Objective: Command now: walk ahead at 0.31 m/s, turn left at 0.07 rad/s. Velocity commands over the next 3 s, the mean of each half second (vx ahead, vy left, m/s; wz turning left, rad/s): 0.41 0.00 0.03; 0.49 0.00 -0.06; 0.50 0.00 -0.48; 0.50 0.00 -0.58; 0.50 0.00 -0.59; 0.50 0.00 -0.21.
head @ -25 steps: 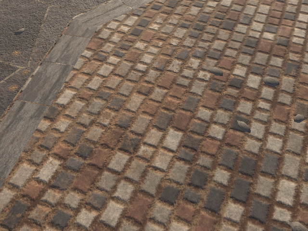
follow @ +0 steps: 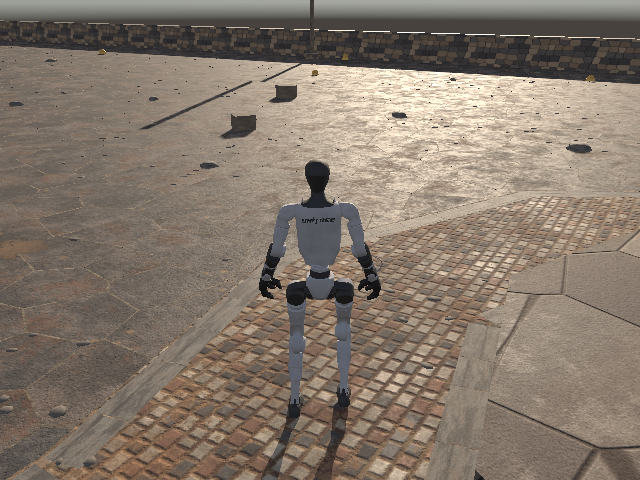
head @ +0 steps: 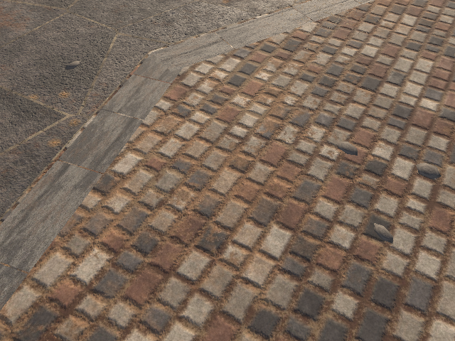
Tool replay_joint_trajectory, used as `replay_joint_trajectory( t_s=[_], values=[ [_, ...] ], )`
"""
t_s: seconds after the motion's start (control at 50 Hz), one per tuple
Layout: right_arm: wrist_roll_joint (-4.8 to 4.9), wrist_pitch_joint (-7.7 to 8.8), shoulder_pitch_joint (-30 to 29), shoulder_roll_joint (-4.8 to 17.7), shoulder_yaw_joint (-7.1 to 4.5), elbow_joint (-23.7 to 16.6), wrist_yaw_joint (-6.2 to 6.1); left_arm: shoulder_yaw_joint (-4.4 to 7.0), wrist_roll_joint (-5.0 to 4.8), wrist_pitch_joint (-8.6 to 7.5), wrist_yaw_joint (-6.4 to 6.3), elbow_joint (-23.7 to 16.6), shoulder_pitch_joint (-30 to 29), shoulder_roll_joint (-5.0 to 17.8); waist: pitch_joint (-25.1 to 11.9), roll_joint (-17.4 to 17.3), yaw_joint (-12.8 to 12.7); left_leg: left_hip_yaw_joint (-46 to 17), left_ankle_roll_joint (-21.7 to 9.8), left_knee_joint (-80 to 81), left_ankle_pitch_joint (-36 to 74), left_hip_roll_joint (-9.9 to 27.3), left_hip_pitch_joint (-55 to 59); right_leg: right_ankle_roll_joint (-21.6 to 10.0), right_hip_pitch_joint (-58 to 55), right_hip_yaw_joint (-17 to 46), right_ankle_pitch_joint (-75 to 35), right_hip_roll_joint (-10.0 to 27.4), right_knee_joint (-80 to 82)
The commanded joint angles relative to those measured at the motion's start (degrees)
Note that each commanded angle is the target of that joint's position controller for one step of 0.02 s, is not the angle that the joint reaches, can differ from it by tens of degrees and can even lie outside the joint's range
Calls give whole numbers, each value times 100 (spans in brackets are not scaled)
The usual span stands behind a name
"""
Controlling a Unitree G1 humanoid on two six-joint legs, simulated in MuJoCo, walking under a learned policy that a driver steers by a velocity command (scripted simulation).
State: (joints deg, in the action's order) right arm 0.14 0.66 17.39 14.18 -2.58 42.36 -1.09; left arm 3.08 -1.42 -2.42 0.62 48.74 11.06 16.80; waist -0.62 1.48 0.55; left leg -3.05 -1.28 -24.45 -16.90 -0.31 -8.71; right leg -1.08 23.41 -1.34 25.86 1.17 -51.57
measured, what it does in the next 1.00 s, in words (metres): walks ahead: right foot, then left foot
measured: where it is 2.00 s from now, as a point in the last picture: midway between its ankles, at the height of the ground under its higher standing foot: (274, 203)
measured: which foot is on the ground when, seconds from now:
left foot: down 0.00-0.22, up 0.24-0.72, down 0.74-1.00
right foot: up 0.00-0.20, down 0.22-0.76, up 0.78-1.00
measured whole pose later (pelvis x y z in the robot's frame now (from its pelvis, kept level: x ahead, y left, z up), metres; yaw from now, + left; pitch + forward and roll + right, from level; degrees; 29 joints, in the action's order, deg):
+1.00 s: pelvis +0.47 +0.00 +0.00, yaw -3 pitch +0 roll +2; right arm -0.9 5.9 17.2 15.0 -3.3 47.1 1.4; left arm 3.1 -1.4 -2.8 -0.1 46.4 11.8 18.1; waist 2.0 3.0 1.8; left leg 6.0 -3.8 -15.5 -9.3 -3.7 -6.6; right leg 0.2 38.4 5.0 9.1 6.6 -58.6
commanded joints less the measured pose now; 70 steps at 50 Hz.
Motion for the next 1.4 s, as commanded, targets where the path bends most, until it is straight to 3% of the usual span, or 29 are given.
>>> replay_joint_trajectory(
  t_s=[0.02,0.12,0.2,0.22,0.24,0.26,0.28,0.34,0.5,0.64,0.68,0.72,0.74,0.76,0.78,0.8,0.84,0.88,0.96,1.06,1.16,1.22,1.26,1.28,1.3,1.32,1.34,1.36,1.4],
  values=[
    [46,211,41,977,-269,-247,-41,139,19,-281,93,-547,-776,491,586,-986,186,-1764,-1021,1639,-808,1425,728,-101,1727,200,-561,370,184],
    [111,224,146,1213,-362,-198,60,22,17,-282,231,-561,-867,391,364,-1031,194,-1007,-972,1485,-214,1223,-162,64,-20,-143,-1378,57,1598],
    [71,222,112,957,-257,-133,88,177,-31,-237,137,-158,423,754,167,-689,-504,-697,-602,371,-68,1022,-1008,-168,-1846,-144,-1440,-78,2073],
    [-1,236,94,584,-130,-205,92,291,4,-262,75,-42,1135,1147,-204,180,-790,-116,-269,-1433,12,509,-1535,-490,-2661,994,-915,769,2608],
    [59,347,281,293,-47,-565,40,431,95,-265,113,27,1618,1874,-748,1939,-707,244,71,-3514,-1445,-246,-3016,-1437,-3595,3872,736,2073,3744],
    [194,418,190,842,-186,-504,9,293,110,-317,151,-61,1295,1393,-475,1229,-659,-337,37,-4415,-1501,3,-3588,-1546,-3291,4542,1799,2161,4193],
    [273,447,-101,1082,-256,-533,31,196,113,-342,144,-148,923,1081,75,914,-539,-310,-116,-4566,-986,301,-3886,-1338,-2853,3864,1578,2026,4139],
    [89,423,-202,844,-245,-410,57,71,216,-335,115,-287,382,709,320,481,-215,-194,-142,-3984,162,763,-3348,-1020,-1986,2293,-186,1320,4221],
    [42,407,-1183,438,-110,-664,142,98,104,-311,-37,-113,774,837,460,211,-386,174,248,-1766,1910,662,-3167,-1022,-1877,790,-2440,946,4566],
    [118,514,-2172,465,-55,-1010,399,144,24,-137,-76,154,1349,939,717,181,-570,296,-18,-532,1979,384,-2957,-946,-2661,631,-3020,1319,4221],
    [103,521,-1939,639,-116,-975,421,190,23,-89,-99,155,1289,1048,480,312,-336,396,-198,-420,1539,208,-2478,-835,-2967,582,-4242,1379,3761],
    [84,497,-700,1014,-315,-635,347,197,51,-18,-124,118,1147,1089,-394,385,380,695,-505,-294,1438,-134,-718,-634,-2849,296,-6029,1091,2230],
    [45,461,328,1283,-412,-398,271,112,134,-19,-144,5,1142,919,-1191,182,807,65,-784,-615,1483,487,1140,-463,-1735,206,-4998,873,752],
    [-60,451,782,1893,-533,-281,260,-130,173,-136,-83,-158,1914,94,-2137,-1357,419,-2778,-1748,-387,434,2066,3441,-51,692,123,-1382,-199,-1609],
    [-1,434,895,1351,-400,-247,266,-68,59,-288,-35,-45,1696,459,-2473,-1396,624,-4141,-1855,569,-344,2312,3489,-70,1429,937,652,-379,-2350],
    [31,436,425,1127,-299,-252,258,67,-114,-367,1,-272,1050,899,-1321,-1060,576,-3216,-1514,729,-456,2088,2665,-135,1947,880,353,-15,-2567],
    [-5,439,-311,826,-205,-291,266,60,-53,-383,-23,-385,531,784,-275,-379,207,-1806,-1250,1063,507,1630,941,-114,1680,594,-572,493,-1933],
    [-74,533,-606,652,-175,-259,282,74,-22,-210,-38,-254,840,607,-114,-649,-119,-1079,-1147,1462,965,1352,99,-32,1005,664,-1016,736,-1571],
    [-110,672,-528,794,-239,26,238,68,-9,-16,-98,-368,587,405,259,-528,-167,-172,-1167,1847,1613,1317,-290,169,1331,825,-1679,729,-959],
    [-86,637,-398,957,-252,195,127,23,41,-118,39,-637,-236,257,434,-389,124,752,-890,1943,1968,1127,3,144,1281,470,-3278,528,830],
    [23,431,71,1134,-318,472,72,-28,37,-126,219,-1110,-1014,196,642,-273,419,999,-808,1573,2464,1536,1245,-82,1783,196,-2898,429,1620],
    [65,258,-44,1326,-381,451,2,60,34,-101,316,-1309,-891,370,371,-488,179,1205,-624,728,4546,1646,1707,-353,1349,-217,-1971,90,1706],
    [65,147,-184,1415,-398,379,-67,287,22,-59,290,-1132,210,749,-338,-589,-471,1425,-418,-929,5909,1458,1471,-654,-190,-491,-1711,-393,1834],
    [38,155,-185,1310,-338,301,-105,487,6,-25,198,-915,1191,1131,-866,-302,-950,1485,-194,-2426,5016,1224,428,-926,-1869,5,-1963,-286,2070],
    [-144,307,404,542,-87,10,-9,646,-22,-7,109,-883,1459,1823,-1482,1155,-501,1337,204,-4629,549,263,-2237,-1934,-4176,2891,-1415,1227,2191],
    [-66,560,135,652,-39,-24,91,530,-4,-70,123,-1050,1535,1535,-2288,870,-650,8,208,-5540,-1739,-330,-3258,-2426,-4908,5044,-889,1835,3186],
    [179,706,-525,1041,-153,-197,175,417,62,-115,132,-1025,1399,1170,-1618,488,-827,-326,64,-5625,-1310,35,-3803,-2045,-4534,4234,-1035,1668,3380],
    [199,785,-742,998,-119,-288,180,378,54,-142,122,-1053,1073,1028,-971,132,-634,-246,-19,-5181,-801,286,-3789,-1826,-3688,3453,-1447,1434,3394],
    [-15,741,-708,1038,-183,-223,114,267,93,-137,91,-1234,406,703,-340,-83,-155,-195,68,-4280,-259,644,-3064,-1590,-2178,2468,-2543,1015,3579]
  ],
)
Next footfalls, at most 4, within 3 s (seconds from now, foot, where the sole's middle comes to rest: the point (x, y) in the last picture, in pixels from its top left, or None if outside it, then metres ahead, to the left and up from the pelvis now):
0.22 right None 0.17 -0.14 -0.78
0.74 left None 0.51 0.08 -0.78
1.28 right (280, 261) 0.79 -0.17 -0.78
1.76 left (246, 185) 1.12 -0.07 -0.78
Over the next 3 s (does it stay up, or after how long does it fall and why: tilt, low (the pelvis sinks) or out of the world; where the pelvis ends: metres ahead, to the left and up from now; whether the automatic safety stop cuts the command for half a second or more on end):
stays up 1.42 -0.56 0.00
